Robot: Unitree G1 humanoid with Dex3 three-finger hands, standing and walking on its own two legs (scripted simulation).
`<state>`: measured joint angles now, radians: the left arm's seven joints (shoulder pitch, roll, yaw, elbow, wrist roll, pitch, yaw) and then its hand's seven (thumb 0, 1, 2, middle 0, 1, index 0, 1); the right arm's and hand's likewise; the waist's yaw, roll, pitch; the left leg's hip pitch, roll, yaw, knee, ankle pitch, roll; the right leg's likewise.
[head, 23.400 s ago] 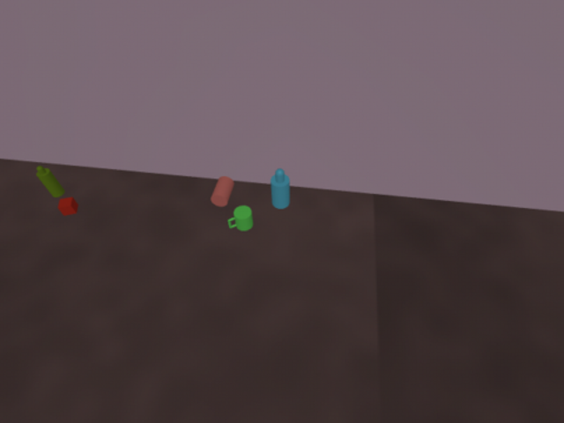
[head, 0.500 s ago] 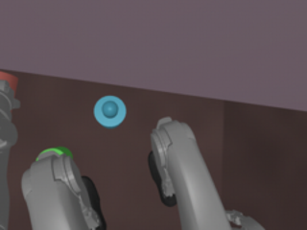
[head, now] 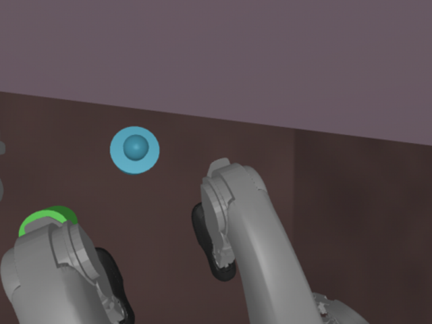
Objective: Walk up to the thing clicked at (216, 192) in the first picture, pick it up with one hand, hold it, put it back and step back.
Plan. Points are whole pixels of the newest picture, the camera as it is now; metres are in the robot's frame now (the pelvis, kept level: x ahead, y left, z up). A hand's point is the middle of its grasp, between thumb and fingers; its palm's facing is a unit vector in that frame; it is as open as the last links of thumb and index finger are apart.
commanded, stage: rest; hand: left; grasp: from above
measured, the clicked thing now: out of the picture +0.46 +0.31 -0.23
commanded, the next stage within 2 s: open in 0.90 s
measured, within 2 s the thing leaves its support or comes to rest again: rests again in 1.44 s
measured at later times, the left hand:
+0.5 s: hand out of the picture +0.46 +0.29 -0.25, palm faces -0.03 -0.47 -0.88, open 10.6 cm
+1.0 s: hand out of the picture +0.45 +0.29 -0.26, palm faces -0.01 -0.49 -0.87, open 10.6 cm
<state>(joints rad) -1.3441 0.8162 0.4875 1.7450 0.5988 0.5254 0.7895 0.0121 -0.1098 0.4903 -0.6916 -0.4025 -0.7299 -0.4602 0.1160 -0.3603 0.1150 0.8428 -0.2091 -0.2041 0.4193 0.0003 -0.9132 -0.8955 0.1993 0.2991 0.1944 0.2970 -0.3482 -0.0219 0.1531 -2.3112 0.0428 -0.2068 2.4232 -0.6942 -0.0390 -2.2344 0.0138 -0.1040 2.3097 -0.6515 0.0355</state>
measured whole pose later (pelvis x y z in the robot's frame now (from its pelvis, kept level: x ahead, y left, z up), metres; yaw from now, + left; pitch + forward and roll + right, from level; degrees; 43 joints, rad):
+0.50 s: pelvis +0.00 +0.00 -0.01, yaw -2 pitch +30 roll -11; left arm -1.34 0.91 0.49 1.75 0.53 0.48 0.85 0.03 -0.07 0.41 -0.72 -0.32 -0.76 -0.38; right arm 0.09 -0.41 0.22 0.73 -0.21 -0.21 0.50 0.00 -0.92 -0.90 0.20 0.30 0.19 0.30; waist -0.40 -0.08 0.26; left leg -2.31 0.04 -0.26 2.47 -0.71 -0.05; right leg -2.22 0.02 -0.14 2.32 -0.65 0.04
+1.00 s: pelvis +0.00 +0.01 -0.01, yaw -3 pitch +28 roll -13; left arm -1.32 0.95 0.45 1.77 0.45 0.45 0.87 0.01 -0.07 0.41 -0.71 -0.35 -0.75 -0.41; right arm 0.08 -0.43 0.28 0.67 -0.19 -0.22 0.51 0.00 -0.92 -0.90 0.20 0.30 0.19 0.30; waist -0.42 -0.10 0.28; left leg -2.30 0.03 -0.28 2.50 -0.71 -0.04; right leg -2.19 0.03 -0.16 2.33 -0.65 0.05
